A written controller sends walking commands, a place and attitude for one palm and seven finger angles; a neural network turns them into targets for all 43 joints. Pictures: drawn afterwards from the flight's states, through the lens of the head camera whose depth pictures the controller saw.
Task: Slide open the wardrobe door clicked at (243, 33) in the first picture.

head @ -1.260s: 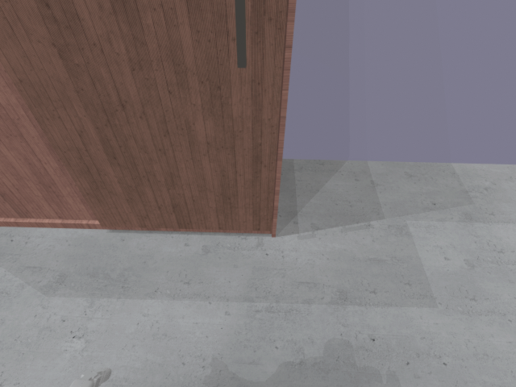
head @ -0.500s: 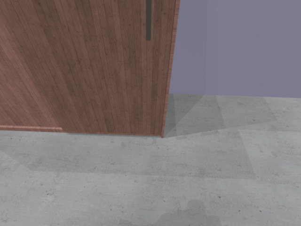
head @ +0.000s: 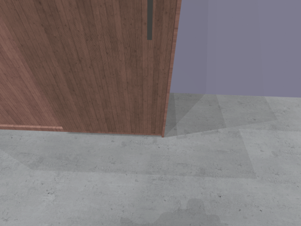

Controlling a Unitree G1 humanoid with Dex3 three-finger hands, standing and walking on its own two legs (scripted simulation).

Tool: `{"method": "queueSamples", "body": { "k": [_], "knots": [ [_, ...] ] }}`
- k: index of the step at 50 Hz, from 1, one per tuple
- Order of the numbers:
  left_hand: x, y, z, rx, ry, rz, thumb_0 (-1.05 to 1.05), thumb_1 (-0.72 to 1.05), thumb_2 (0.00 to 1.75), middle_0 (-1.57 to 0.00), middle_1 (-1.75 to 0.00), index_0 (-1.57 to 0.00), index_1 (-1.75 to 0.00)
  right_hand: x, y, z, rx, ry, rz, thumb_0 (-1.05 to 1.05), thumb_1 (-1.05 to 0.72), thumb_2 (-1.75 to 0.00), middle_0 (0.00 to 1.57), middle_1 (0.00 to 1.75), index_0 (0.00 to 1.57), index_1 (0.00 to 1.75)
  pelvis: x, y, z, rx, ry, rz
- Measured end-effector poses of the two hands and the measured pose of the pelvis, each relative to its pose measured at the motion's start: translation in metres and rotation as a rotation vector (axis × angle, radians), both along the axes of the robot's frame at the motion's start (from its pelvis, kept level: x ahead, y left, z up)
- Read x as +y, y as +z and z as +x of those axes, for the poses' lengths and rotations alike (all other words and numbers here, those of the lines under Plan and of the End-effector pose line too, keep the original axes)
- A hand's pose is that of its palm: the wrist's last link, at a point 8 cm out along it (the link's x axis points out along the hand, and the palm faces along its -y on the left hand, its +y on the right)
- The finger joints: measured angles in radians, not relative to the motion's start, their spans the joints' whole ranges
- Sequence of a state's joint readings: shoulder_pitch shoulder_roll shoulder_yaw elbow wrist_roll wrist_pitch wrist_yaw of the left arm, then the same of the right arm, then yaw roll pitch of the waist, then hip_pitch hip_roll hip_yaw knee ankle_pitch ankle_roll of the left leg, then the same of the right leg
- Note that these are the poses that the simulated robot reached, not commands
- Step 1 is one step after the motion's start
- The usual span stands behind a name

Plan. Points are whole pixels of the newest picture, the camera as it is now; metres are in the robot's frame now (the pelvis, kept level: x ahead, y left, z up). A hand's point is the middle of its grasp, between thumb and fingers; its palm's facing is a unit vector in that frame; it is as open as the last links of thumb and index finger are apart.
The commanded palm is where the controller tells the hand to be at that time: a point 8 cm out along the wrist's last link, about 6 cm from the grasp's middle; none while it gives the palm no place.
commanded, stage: look at it before walking up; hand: right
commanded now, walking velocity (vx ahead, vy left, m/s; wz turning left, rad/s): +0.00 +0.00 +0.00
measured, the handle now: (150, 5) +0.88 +0.06 +0.22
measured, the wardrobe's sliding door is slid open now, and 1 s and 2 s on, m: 0.00 0.00 0.00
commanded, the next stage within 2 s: walk to a spot facing it in 0.18 s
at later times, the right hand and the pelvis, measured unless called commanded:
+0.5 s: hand out of the picture +0.08 -0.23 -0.17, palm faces -0.07 +0.95 -0.32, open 7.4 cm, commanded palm none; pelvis +0.00 +0.00 -0.01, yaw +4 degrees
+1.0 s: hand out of the picture +0.07 -0.18 -0.17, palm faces -0.24 +0.94 -0.24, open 7.4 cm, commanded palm none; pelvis -0.02 +0.00 -0.01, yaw +19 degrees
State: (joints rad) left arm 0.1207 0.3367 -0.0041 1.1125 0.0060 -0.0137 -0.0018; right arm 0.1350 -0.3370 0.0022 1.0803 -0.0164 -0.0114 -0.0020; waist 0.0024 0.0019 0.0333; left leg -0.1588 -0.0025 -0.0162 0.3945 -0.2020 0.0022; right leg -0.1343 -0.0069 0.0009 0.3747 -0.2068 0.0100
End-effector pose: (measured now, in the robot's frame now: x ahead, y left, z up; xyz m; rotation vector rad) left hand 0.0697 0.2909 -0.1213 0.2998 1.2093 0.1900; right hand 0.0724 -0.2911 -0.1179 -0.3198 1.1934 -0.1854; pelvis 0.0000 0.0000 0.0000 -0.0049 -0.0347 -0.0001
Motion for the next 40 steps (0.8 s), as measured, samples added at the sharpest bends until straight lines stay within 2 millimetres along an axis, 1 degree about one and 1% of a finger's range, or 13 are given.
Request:
{"method": "queueSamples", "body": {
  "k": [10,18,22,26,30,32,35,37,40],
  "knots": [
    [0.001,0.001,0.005,0.006,-0.006,0.005,0.01,0.91,0.9,-0.2,-0.3,-0.21,-0.3,-0.001,-0.001,-0.002,0.018,-0.006,0.001,0.0,-0.9,-0.9,0.2,0.3,0.2,0.3,0.0,0.0,0.003,0.004,-0.001,0.001],
    [0.0,0.002,0.012,-0.003,-0.005,0.008,0.01,0.91,0.9,-0.2,-0.3,-0.21,-0.3,-0.002,-0.002,0.001,0.022,-0.008,0.0,0.0,-0.9,-0.9,0.2,0.3,0.2,0.3,0.0,0.0,0.006,0.005,0.008,0.002],
    [-0.005,-0.002,0.011,-0.029,0.029,0.003,0.01,0.91,0.9,-0.2,-0.3,-0.21,-0.3,0.003,-0.007,0.002,0.038,0.0,0.002,0.0,-0.9,-0.9,0.2,0.3,0.2,0.3,-0.001,-0.003,0.005,0.01,0.043,0.001],
    [-0.016,-0.01,-0.001,-0.047,0.077,-0.025,0.0,0.91,0.9,-0.2,-0.3,-0.2,-0.3,0.015,-0.017,0.001,0.064,0.029,0.028,0.0,-0.9,-0.9,0.2,0.3,0.2,0.3,-0.001,-0.009,0.001,0.014,0.084,-0.006],
    [-0.024,-0.023,-0.021,-0.045,0.132,-0.065,0.0,0.91,0.9,-0.2,-0.3,-0.2,-0.3,0.033,-0.027,0.002,0.076,0.065,0.056,0.0,-0.9,-0.9,0.2,0.3,0.2,0.3,0.003,-0.017,-0.005,0.011,0.133,-0.024],
    [-0.024,-0.032,-0.032,-0.038,0.16,-0.087,0.0,0.91,0.9,-0.2,-0.3,-0.21,-0.3,0.043,-0.029,0.003,0.079,0.079,0.064,0.0,-0.91,-0.9,0.2,0.3,0.2,0.3,0.007,-0.021,-0.008,0.002,0.161,-0.029],
    [-0.02,-0.049,-0.047,-0.017,0.194,-0.112,0.01,0.91,0.9,-0.2,-0.3,-0.21,-0.3,0.058,-0.034,0.002,0.058,0.104,0.067,0.0,-0.9,-0.9,0.2,0.3,0.2,0.3,0.014,-0.031,-0.011,0.004,0.184,-0.02],
    [-0.018,-0.05,-0.055,0.007,0.215,-0.118,0.01,0.91,0.9,-0.2,-0.3,-0.21,-0.3,0.066,-0.033,-0.002,0.057,0.105,0.071,0.0,-0.9,-0.9,0.2,0.3,0.2,0.3,0.016,-0.03,-0.015,0.008,0.188,-0.011],
    [-0.017,-0.042,-0.063,0.017,0.235,-0.117,0.01,0.91,0.9,-0.2,-0.3,-0.2,-0.3,0.073,-0.028,-0.007,0.08,0.11,0.082,0.0,-0.9,-0.9,0.2,0.3,0.2,0.3,0.016,-0.021,-0.018,0.021,0.211,-0.01]
  ]
}}
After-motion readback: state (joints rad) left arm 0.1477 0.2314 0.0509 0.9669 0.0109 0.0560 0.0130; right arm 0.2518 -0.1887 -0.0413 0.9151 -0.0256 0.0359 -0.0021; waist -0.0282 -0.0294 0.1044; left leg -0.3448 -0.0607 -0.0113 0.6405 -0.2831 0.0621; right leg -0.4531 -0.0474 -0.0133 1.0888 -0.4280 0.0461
